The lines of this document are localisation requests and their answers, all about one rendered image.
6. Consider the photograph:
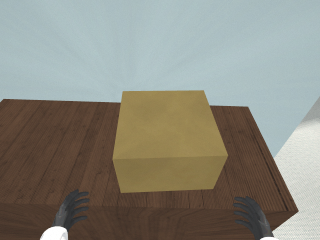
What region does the carton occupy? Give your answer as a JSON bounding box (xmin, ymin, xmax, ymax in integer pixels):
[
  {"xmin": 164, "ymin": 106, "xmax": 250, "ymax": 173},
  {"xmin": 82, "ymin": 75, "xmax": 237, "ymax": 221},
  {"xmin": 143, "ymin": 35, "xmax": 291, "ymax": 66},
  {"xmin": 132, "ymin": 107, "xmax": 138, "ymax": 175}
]
[{"xmin": 112, "ymin": 90, "xmax": 228, "ymax": 193}]

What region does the robot left forearm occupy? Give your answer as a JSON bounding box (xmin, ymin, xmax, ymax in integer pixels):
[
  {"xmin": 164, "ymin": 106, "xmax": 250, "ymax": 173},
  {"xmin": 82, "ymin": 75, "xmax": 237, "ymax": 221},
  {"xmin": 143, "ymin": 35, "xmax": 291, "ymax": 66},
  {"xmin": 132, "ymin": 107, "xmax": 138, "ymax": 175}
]
[{"xmin": 40, "ymin": 226, "xmax": 68, "ymax": 240}]

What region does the pedestal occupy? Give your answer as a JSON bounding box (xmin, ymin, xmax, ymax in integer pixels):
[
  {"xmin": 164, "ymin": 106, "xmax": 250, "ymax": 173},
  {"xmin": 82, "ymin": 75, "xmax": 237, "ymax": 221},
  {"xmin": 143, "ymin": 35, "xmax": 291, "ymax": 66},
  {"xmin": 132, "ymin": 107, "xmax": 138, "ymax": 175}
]
[{"xmin": 0, "ymin": 99, "xmax": 299, "ymax": 240}]

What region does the robot right hand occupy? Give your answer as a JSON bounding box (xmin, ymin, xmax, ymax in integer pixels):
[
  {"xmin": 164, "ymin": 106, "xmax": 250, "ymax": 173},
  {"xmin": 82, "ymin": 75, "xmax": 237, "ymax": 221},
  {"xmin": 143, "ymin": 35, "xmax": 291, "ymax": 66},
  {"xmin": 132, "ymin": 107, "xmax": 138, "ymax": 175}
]
[{"xmin": 233, "ymin": 196, "xmax": 274, "ymax": 240}]

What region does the robot left hand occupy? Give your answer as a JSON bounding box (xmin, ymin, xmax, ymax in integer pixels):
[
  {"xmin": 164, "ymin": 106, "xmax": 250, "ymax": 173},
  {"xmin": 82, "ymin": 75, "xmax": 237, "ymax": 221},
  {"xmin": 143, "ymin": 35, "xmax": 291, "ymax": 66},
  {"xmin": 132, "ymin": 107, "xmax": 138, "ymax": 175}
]
[{"xmin": 51, "ymin": 189, "xmax": 90, "ymax": 234}]

